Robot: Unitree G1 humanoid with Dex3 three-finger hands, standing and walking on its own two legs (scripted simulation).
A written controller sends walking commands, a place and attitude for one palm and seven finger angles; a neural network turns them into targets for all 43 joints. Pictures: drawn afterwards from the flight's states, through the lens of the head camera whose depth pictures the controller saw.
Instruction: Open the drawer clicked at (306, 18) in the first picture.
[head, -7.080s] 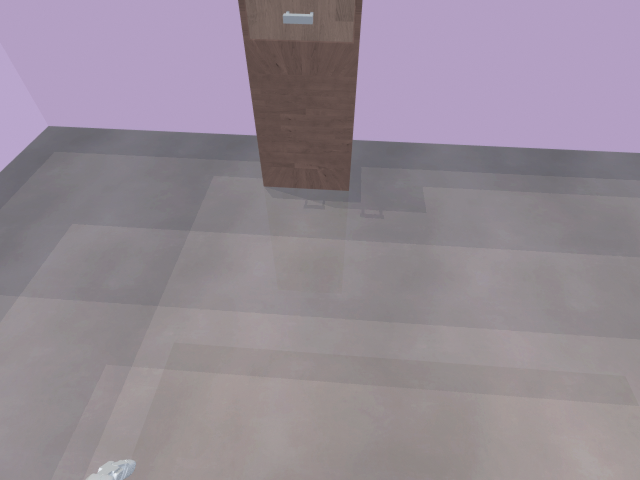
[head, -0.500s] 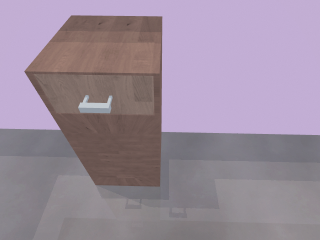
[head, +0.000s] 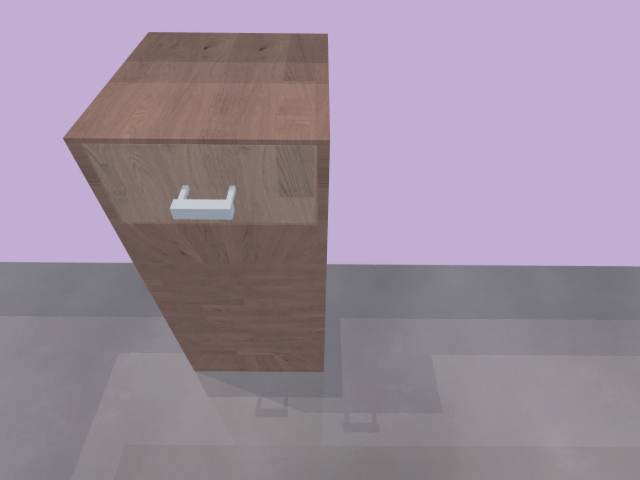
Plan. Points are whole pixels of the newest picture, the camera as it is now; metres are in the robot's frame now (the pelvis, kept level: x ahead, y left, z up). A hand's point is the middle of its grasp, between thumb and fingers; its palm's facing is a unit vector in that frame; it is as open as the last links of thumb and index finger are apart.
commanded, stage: look again from close up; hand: left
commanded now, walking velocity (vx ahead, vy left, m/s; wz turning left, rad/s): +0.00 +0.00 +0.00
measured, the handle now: (205, 200) +0.54 +0.23 +0.02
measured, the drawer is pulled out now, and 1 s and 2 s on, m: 0.00 0.00 0.00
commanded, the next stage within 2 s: raise the hand with hooked fingers in 0.06 s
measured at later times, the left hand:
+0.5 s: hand (179, 431) +0.18 +0.19 -0.03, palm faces -0.02 -0.29 -0.96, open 8.1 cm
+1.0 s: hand (155, 386) +0.22 +0.21 +0.02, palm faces -0.02 -0.09 -1.00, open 11.1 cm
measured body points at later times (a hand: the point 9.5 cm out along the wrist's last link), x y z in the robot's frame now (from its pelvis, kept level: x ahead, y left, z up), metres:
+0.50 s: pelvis -0.03 -0.03 -0.02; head -0.01 -0.06 +0.43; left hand +0.18 +0.20 +0.03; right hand +0.19 -0.27 -0.10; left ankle -0.01 +0.11 -0.73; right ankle -0.04 -0.13 -0.73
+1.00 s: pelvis -0.02 -0.04 -0.02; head +0.00 -0.09 +0.43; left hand +0.21 +0.21 +0.08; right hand +0.16 -0.25 -0.14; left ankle -0.01 +0.11 -0.73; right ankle -0.04 -0.13 -0.73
